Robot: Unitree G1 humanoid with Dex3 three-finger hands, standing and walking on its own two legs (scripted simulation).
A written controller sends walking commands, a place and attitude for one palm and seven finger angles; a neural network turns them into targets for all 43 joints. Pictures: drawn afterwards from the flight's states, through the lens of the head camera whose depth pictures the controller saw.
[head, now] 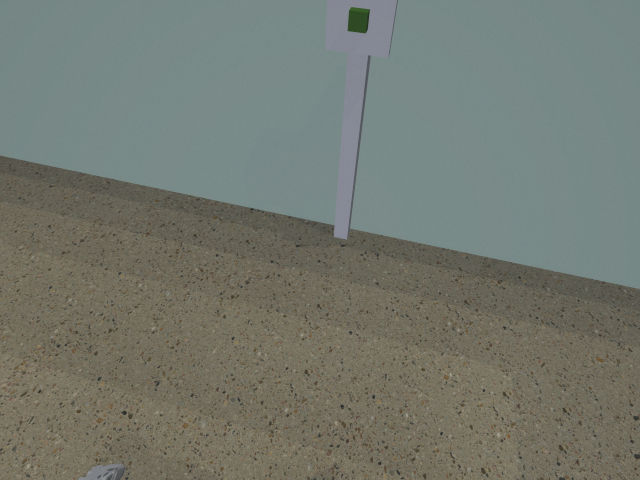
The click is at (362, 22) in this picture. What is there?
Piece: button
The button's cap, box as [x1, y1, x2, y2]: [348, 7, 369, 32]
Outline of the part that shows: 351,7 349,10 348,30 365,32 367,29 369,9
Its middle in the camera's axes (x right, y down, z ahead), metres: +0.10 -0.57 +1.01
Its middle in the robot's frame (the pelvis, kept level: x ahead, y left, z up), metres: +1.16 -0.03 +0.12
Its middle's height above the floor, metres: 0.89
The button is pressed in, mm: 0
